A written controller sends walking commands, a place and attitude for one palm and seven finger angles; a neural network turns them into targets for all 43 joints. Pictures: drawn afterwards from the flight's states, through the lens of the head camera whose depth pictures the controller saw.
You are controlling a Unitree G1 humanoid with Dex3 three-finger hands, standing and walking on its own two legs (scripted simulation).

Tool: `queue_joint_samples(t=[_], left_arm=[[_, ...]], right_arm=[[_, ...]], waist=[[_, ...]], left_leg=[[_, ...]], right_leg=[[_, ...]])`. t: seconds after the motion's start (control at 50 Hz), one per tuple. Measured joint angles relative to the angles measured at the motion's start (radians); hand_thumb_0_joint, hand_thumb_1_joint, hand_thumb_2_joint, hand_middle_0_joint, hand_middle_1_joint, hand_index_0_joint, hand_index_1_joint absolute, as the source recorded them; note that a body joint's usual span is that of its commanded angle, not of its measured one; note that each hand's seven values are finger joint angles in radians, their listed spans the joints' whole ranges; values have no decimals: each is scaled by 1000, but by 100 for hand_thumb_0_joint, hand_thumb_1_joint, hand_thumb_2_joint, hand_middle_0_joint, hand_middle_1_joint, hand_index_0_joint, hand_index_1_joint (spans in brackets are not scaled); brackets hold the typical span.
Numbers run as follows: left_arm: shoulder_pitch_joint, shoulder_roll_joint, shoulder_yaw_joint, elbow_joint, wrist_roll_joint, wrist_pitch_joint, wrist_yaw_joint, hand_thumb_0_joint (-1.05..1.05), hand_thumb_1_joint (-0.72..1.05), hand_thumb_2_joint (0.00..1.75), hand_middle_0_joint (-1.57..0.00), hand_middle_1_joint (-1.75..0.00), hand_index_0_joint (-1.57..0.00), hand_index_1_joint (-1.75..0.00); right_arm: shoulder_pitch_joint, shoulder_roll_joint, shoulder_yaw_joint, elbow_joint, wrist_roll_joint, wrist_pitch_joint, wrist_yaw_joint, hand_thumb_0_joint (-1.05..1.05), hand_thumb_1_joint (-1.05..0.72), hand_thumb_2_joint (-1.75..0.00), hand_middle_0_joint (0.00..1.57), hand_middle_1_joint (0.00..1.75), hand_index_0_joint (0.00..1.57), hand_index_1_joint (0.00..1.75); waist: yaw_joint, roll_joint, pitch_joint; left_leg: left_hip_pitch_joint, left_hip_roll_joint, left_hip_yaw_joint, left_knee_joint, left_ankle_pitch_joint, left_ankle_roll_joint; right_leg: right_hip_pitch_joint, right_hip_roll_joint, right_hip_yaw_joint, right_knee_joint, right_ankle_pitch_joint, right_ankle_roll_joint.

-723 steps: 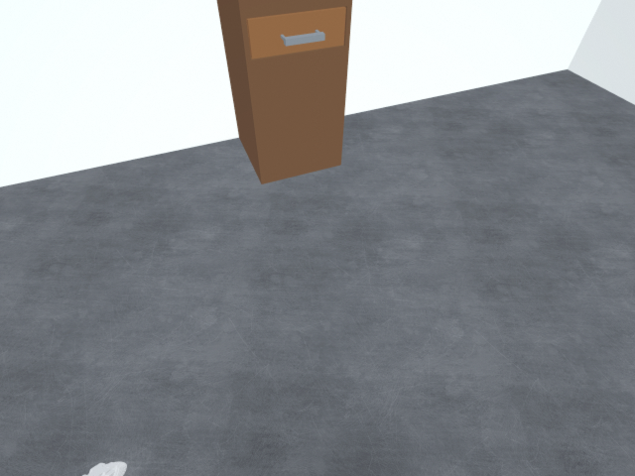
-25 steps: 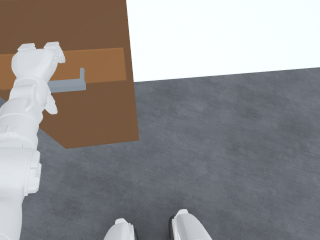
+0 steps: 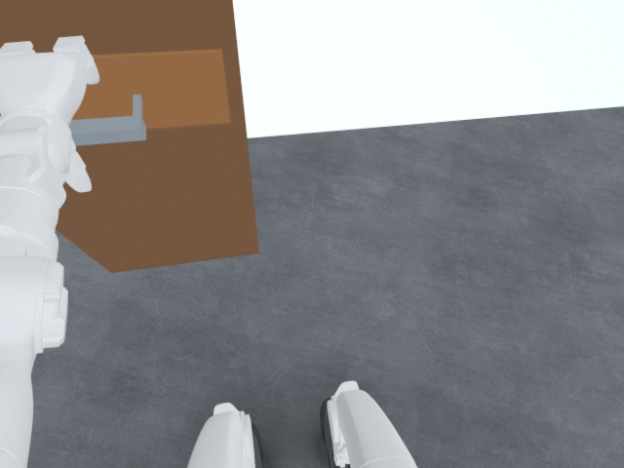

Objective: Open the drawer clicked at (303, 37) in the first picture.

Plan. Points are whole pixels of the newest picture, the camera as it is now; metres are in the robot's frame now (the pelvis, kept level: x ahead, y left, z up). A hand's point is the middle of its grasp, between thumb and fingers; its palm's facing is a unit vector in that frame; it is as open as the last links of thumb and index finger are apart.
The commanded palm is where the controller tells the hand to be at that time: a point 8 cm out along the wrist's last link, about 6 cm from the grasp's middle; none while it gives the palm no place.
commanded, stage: lower the fingers behind the handle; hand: left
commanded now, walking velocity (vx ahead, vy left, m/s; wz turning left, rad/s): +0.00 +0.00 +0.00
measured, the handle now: (83, 119) +0.60 +0.24 +0.00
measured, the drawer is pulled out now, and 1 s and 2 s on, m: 0.00 0.00 0.00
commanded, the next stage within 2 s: close the thumb around the handle in 0.96 s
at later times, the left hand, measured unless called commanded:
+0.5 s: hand (82, 144) +0.56 +0.24 +0.00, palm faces -0.02 -0.03 -1.00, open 13.6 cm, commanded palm +0.55 +0.23 +0.03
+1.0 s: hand (79, 149) +0.56 +0.25 -0.01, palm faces -0.04 -0.01 -1.00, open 13.8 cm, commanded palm +0.55 +0.23 +0.02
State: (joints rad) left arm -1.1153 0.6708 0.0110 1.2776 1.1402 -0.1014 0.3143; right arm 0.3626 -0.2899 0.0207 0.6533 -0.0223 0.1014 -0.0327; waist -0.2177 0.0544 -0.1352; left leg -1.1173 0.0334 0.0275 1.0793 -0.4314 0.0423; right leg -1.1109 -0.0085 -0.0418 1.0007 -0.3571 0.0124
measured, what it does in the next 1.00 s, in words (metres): stands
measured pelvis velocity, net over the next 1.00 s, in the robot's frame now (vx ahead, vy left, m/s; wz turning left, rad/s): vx -0.01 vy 0.00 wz -0.01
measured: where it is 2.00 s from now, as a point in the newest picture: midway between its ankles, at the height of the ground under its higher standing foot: outside the picture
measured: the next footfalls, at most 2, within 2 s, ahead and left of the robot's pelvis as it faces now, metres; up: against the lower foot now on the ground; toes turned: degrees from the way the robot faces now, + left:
none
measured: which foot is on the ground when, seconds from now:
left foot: down 0.00-1.00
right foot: down 0.00-1.00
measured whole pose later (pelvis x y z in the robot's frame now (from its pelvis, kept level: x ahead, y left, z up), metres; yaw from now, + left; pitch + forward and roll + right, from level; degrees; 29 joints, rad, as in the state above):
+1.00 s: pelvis -0.01 +0.00 -0.04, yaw +0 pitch +31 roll -4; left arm -1.11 0.72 0.04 1.21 1.15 -0.11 0.30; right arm 0.35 -0.28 0.03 0.66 -0.03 0.06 -0.03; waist -0.22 0.07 -0.13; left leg -1.33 0.04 0.00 1.26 -0.48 0.04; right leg -1.31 0.00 -0.07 1.17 -0.41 0.01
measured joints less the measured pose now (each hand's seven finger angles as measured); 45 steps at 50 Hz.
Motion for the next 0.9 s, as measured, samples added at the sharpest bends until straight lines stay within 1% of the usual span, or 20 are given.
queue_joint_samples(t=[0.04, 0.08, 0.12, 0.16, 0.22, 0.26, 0.34, 0.4, 0.46, 0.52, 0.58, 0.68, 0.74, 0.8, 0.9], left_arm=[[-11, 19, -6, 26, 6, 19, -24, 0, -49, 30, -32, -121, -30, -127], [-11, 39, -4, 41, 5, 21, -50, 0, -49, 30, -32, -120, -30, -126], [0, 56, 3, 29, 4, -2, -75, 0, -49, 30, -32, -121, -30, -125], [18, 67, 15, -10, 8, -41, -88, 0, -49, 30, -32, -121, -31, -123], [41, 65, 38, -78, 11, -93, -70, 0, -49, 30, -32, -121, -31, -122], [51, 59, 58, -105, 11, -102, -39, 0, -49, 30, -32, -121, -32, -122], [51, 29, 56, -110, 16, -78, 33, 0, -49, 30, -35, -123, -34, -124], [42, 5, 48, -91, 15, -36, 59, 0, -49, 30, -36, -124, -36, -127], [33, -9, 37, -60, 11, 3, 62, 0, -49, 30, -36, -123, -36, -127], [23, -7, 24, -28, 10, 22, 39, 0, -49, 30, -34, -122, -34, -125], [12, 5, 16, -6, 8, 18, 9, 0, -49, 30, -34, -122, -32, -123], [6, 33, 18, -14, 8, -23, -19, 0, -49, 30, -33, -121, -31, -123], [5, 46, 23, -34, 10, -47, -15, 0, -49, 30, -32, -121, -31, -124], [4, 50, 31, -52, 6, -58, -4, 0, -49, 30, -32, -121, -32, -126], [5, 54, 39, -63, 9, -37, 4, 0, -49, 30, -33, -122, -32, -126]], right_arm=[[-2, -1, 4, -6, 2, -5, -2, 0, -90, -90, 21, 30, 21, 30], [0, -1, 5, -13, 2, -15, -7, 0, -90, -90, 21, 30, 21, 30], [9, 1, 2, -16, -1, -29, -12, 0, -90, -90, 21, 30, 21, 30], [20, 5, -4, -10, -7, -43, -16, 0, -90, -90, 21, 30, 21, 30], [33, 12, -13, 15, -17, -56, -14, 0, -90, -90, 21, 30, 21, 30], [34, 16, -15, 33, -23, -56, -6, 0, -90, -90, 21, 30, 20, 30], [27, 22, -15, 58, -28, -46, 15, 0, -90, -90, 21, 30, 20, 30], [13, 25, -7, 61, -27, -34, 28, 0, -90, -90, 21, 30, 20, 30], [-4, 27, 3, 50, -22, -22, 31, 0, -90, -90, 21, 30, 21, 30], [-17, 26, 14, 31, -16, -17, 25, 0, -90, -90, 21, 30, 21, 30], [-23, 23, 18, 12, -12, -20, 15, 0, -90, -90, 21, 30, 21, 30], [-21, 14, 13, -9, -10, -34, 3, 0, -90, -90, 21, 30, 21, 30], [-19, 9, 8, -10, -11, -39, 1, 0, -90, -90, 21, 30, 21, 30], [-19, 6, 5, -6, -11, -39, 3, 0, -90, -90, 21, 30, 20, 30], [-23, 7, 7, 0, -9, -35, 7, 0, -90, -90, 21, 30, 20, 30]], waist=[[-10, 2, 3], [-18, 4, 9], [-22, 6, 11], [-21, 6, 8], [-14, 6, 0], [-11, 7, -4], [1, 11, -5], [2, 13, -6], [-1, 13, -2], [-7, 13, -3], [-13, 13, -5], [-14, 13, -10], [-9, 13, -12], [-4, 12, -9], [-4, 12, -3]], left_leg=[[-20, 1, 1, 16, -1, 1], [-44, 2, 1, 34, -4, 2], [-74, 3, -2, 56, -8, 3], [-107, 3, -6, 81, -16, 3], [-151, 4, -16, 117, -29, 1], [-171, 6, -21, 135, -39, 0], [-181, 6, -30, 151, -50, -1], [-170, 6, -33, 145, -50, -1], [-146, 7, -30, 130, -46, 0], [-129, 7, -26, 117, -42, 1], [-125, 7, -24, 116, -40, 0], [-153, 6, -24, 145, -48, -1], [-180, 7, -25, 168, -54, -2], [-202, 7, -27, 187, -59, -2], [-219, 8, -28, 197, -58, -3]], right_leg=[[-20, 0, 1, 15, 0, 0], [-44, 1, 1, 32, -2, 1], [-72, 1, -1, 51, -5, 1], [-103, 1, -4, 73, -12, 1], [-141, 1, -13, 104, -25, 0], [-157, 2, -18, 117, -33, -1], [-162, 3, -26, 126, -43, 0], [-149, 4, -29, 118, -43, 0], [-126, 5, -26, 103, -39, 0], [-112, 6, -22, 94, -34, 0], [-111, 5, -20, 97, -34, -1], [-142, 4, -19, 130, -44, -3], [-169, 3, -20, 155, -51, -4], [-190, 3, -21, 173, -56, -5], [-207, 5, -22, 182, -54, -5]])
